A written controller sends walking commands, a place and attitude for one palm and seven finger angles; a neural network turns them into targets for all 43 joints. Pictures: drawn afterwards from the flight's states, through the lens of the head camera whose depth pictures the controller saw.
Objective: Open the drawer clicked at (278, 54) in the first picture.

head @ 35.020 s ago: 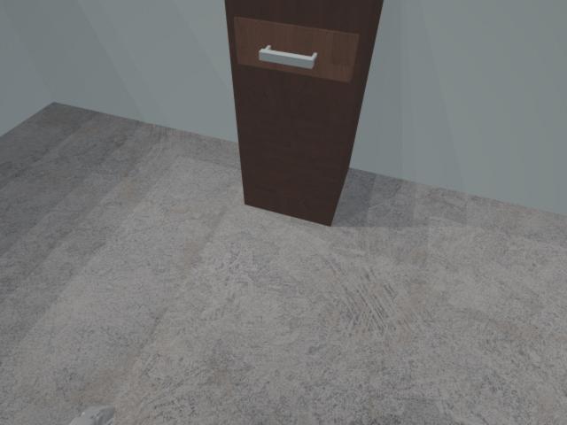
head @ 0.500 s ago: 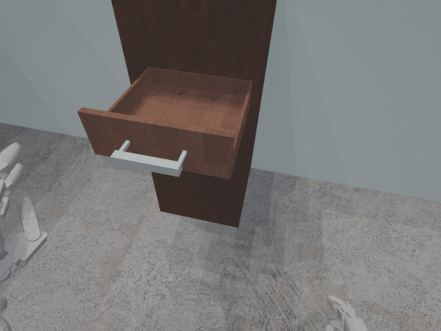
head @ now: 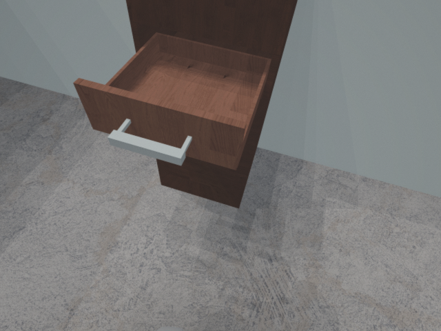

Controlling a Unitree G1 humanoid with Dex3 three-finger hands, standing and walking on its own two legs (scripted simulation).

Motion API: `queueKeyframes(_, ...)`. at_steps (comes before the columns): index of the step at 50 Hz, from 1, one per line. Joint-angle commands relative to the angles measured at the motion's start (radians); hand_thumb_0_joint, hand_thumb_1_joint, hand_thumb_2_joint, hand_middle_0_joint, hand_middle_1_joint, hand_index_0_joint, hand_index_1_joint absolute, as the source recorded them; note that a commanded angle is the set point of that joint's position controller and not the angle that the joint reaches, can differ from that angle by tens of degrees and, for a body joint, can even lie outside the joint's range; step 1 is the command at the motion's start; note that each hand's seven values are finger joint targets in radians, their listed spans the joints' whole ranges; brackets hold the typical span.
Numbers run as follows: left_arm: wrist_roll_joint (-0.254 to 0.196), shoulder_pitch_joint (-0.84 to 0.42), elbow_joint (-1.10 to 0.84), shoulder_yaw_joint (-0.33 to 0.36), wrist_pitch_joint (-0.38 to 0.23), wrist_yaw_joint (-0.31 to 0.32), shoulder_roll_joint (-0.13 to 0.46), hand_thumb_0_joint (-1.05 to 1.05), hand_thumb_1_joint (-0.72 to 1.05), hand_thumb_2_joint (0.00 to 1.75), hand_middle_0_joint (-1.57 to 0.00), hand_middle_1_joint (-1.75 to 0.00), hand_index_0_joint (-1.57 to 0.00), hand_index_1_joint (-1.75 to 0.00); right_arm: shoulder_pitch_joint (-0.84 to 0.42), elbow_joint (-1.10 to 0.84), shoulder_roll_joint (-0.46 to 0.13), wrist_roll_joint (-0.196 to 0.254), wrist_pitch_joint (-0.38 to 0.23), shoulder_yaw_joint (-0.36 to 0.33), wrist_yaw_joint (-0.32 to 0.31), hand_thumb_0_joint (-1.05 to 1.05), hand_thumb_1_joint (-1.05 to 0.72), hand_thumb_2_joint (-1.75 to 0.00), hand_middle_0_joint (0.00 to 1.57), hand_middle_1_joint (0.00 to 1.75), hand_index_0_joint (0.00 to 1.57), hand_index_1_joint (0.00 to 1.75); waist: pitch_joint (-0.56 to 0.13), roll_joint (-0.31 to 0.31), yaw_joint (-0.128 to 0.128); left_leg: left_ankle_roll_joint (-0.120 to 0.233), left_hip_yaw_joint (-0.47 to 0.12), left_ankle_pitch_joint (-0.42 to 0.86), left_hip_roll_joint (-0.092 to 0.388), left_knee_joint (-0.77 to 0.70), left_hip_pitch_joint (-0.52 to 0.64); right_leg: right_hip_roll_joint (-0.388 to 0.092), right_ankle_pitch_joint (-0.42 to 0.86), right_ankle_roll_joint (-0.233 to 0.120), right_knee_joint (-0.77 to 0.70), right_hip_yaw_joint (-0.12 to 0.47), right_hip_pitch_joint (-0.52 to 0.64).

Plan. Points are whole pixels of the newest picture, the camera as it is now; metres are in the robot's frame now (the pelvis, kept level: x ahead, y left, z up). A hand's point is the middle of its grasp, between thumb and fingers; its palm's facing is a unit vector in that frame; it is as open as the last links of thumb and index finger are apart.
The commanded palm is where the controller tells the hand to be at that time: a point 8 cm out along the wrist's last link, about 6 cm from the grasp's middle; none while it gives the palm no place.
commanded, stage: let the arm hang, fingers relaxed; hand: left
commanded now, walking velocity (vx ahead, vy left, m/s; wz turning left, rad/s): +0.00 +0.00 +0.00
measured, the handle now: (152, 139) +0.48 +0.19 +0.02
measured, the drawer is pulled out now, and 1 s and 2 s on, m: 0.30 0.30 0.30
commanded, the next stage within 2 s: look to check the result in 0.70 s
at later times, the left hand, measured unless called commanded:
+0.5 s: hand out of the picture +0.00 +0.16 -0.17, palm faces +0.02 -0.99 -0.17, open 7.4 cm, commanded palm none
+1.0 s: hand out of the picture -0.02 +0.15 -0.17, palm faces +0.04 -0.98 -0.18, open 7.4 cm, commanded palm none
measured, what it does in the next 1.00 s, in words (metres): stands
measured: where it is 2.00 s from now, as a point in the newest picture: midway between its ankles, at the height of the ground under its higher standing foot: outside the picture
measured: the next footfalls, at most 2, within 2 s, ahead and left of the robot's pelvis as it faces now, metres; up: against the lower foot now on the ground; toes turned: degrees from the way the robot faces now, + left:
none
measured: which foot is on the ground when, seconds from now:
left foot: down 0.00-1.00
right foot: down 0.00-1.00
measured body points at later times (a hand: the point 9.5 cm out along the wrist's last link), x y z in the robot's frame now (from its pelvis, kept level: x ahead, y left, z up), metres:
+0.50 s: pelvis +0.01 +0.00 +0.01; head +0.02 -0.01 +0.46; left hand +0.00 +0.21 -0.15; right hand -0.01 -0.21 -0.16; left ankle +0.04 +0.12 -0.73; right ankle +0.00 -0.09 -0.73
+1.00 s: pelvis +0.01 -0.01 +0.01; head +0.02 -0.02 +0.46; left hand -0.02 +0.20 -0.15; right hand -0.04 -0.20 -0.16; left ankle +0.04 +0.12 -0.73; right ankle +0.00 -0.09 -0.73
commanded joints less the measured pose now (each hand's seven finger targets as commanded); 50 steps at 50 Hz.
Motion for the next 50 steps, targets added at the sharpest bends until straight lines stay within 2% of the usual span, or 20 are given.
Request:
queueKeyframes(1,0.003,0.058,0.037,0.002,-0.048,0.003,0.075,0.0,0.9,0.9,-0.2,-0.3,-0.2,-0.3,0.033,-0.021,-0.084,0.015,-0.034,-0.023,-0.017,0.0,-0.9,-0.9,0.2,0.3,0.2,0.3,-0.191,0.152,-0.008,0.048,-0.067,0.225,0.081,-0.114,0.113,-0.119,0.212,-0.017,-0.13,0.134,0.116)
queueKeyframes(4,0.002,0.058,0.095,-0.009,-0.048,0.005,0.072,0.0,0.9,0.9,-0.2,-0.3,-0.2,-0.3,0.045,0.01,-0.086,0.02,-0.029,-0.025,-0.019,0.0,-0.9,-0.9,0.2,0.3,0.2,0.3,-0.111,0.078,-0.011,0.043,-0.057,0.197,0.088,-0.142,0.118,-0.115,0.183,-0.015,-0.162,0.129,0.072)
queueKeyframes(5,0.002,0.062,0.115,-0.014,-0.048,0.006,0.061,0.0,0.9,0.9,-0.2,-0.3,-0.2,-0.3,0.051,0.025,-0.087,0.02,-0.028,-0.023,-0.02,0.0,-0.9,-0.9,0.2,0.3,0.2,0.3,-0.091,0.086,-0.013,0.045,-0.057,0.199,0.088,-0.147,0.116,-0.116,0.18,-0.014,-0.171,0.131,0.069)
queueKeyframes(8,0.001,0.074,0.162,-0.021,-0.045,0.008,0.056,0.0,0.9,0.9,-0.2,-0.3,-0.2,-0.3,0.053,0.055,-0.079,0.021,-0.024,-0.019,-0.021,0.0,-0.9,-0.9,0.2,0.3,0.2,0.3,-0.023,0.055,-0.012,0.042,-0.051,0.158,0.085,-0.17,0.106,-0.116,0.133,-0.011,-0.192,0.131,0.039)
queueKeyframes(14,0.003,0.091,0.211,-0.029,-0.046,0.012,0.046,0.0,0.9,0.9,-0.2,-0.3,-0.2,-0.3,0.05,0.101,-0.066,0.02,-0.023,-0.017,-0.019,0.0,-0.9,-0.9,0.2,0.3,0.2,0.3,0.01,0.031,-0.009,0.041,-0.041,0.111,0.081,-0.196,0.129,-0.109,0.061,-0.006,-0.213,0.141,0.003)
queueKeyframes(18,0.001,0.086,0.223,-0.027,-0.048,0.015,0.041,0.0,0.9,0.9,-0.2,-0.3,-0.2,-0.3,0.058,0.123,-0.052,0.017,-0.024,-0.014,-0.018,0.0,-0.9,-0.9,0.2,0.3,0.2,0.3,0.008,0.012,-0.011,0.039,-0.033,0.116,0.076,-0.198,0.121,-0.115,0.069,-0.006,-0.219,0.144,0.019)
queueKeyframes(20,0.001,0.088,0.228,-0.028,-0.05,0.016,0.037,0.0,0.9,0.9,-0.2,-0.3,-0.2,-0.3,0.062,0.13,-0.046,0.017,-0.025,-0.013,-0.018,0.0,-0.9,-0.9,0.2,0.3,0.2,0.3,0.005,0.044,-0.011,0.039,-0.03,0.126,0.078,-0.198,0.126,-0.114,0.077,-0.005,-0.219,0.144,0.022)
queueKeyframes(27,0.0,0.081,0.232,-0.023,-0.051,0.017,0.032,0.0,0.9,0.9,-0.2,-0.3,-0.2,-0.3,0.077,0.145,-0.025,0.015,-0.026,-0.012,-0.021,0.0,-0.9,-0.9,0.2,0.3,0.2,0.3,0.019,0.075,-0.008,0.033,-0.024,0.13,0.074,-0.199,0.1,-0.114,0.096,-0.01,-0.218,0.145,0.039)
queueKeyframes(29,0.0,0.088,0.231,-0.023,-0.053,0.019,0.028,0.0,0.9,0.9,-0.2,-0.3,-0.2,-0.3,0.08,0.144,-0.022,0.016,-0.026,-0.014,-0.022,0.0,-0.9,-0.9,0.2,0.3,0.2,0.3,0.014,0.051,-0.006,0.033,-0.024,0.131,0.077,-0.195,0.113,-0.109,0.095,-0.01,-0.222,0.145,0.032)
queueKeyframes(30,0.0,0.084,0.235,-0.024,-0.051,0.019,0.022,0.0,0.9,0.9,-0.2,-0.3,-0.2,-0.3,0.086,0.147,-0.022,0.014,-0.025,-0.014,-0.022,0.0,-0.9,-0.9,0.2,0.3,0.2,0.3,0.021,0.07,-0.009,0.033,-0.02,0.117,0.075,-0.193,0.106,-0.111,0.083,-0.01,-0.225,0.147,0.032)
queueKeyframes(35,-0.001,0.084,0.236,-0.021,-0.05,0.018,0.017,0.0,0.9,0.9,-0.2,-0.3,-0.2,-0.3,0.101,0.149,-0.012,0.013,-0.021,-0.016,-0.023,0.0,-0.9,-0.9,0.2,0.3,0.2,0.3,0.029,0.057,-0.011,0.031,-0.017,0.099,0.074,-0.187,0.102,-0.111,0.046,-0.012,-0.235,0.147,0.016)
queueKeyframes(38,-0.002,0.084,0.237,-0.019,-0.052,0.019,0.015,0.0,0.9,0.9,-0.2,-0.3,-0.2,-0.3,0.11,0.151,-0.009,0.013,-0.022,-0.016,-0.024,0.0,-0.9,-0.9,0.2,0.3,0.2,0.3,0.009,0.066,-0.014,0.029,-0.015,0.116,0.075,-0.184,0.108,-0.113,0.072,-0.016,-0.229,0.151,0.028)
queueKeyframes(46,-0.001,0.089,0.243,-0.017,-0.049,0.02,0.008,0.0,0.9,0.9,-0.2,-0.3,-0.2,-0.3,0.122,0.153,-0.002,0.011,-0.018,-0.016,-0.024,0.0,-0.9,-0.9,0.2,0.3,0.2,0.3,0.038,0.054,-0.015,0.03,-0.015,0.104,0.075,-0.182,0.101,-0.11,0.031,-0.017,-0.234,0.151,0.0)
queueKeyframes(50,-0.001,0.095,0.245,-0.017,-0.05,0.02,0.005,0.0,0.9,0.9,-0.2,-0.3,-0.2,-0.3,0.119,0.151,-0.003,0.012,-0.018,-0.017,-0.025,0.0,-0.9,-0.9,0.2,0.3,0.2,0.3,0.023,0.055,-0.016,0.031,-0.014,0.102,0.077,-0.179,0.113,-0.11,0.027,-0.016,-0.237,0.153,-0.001)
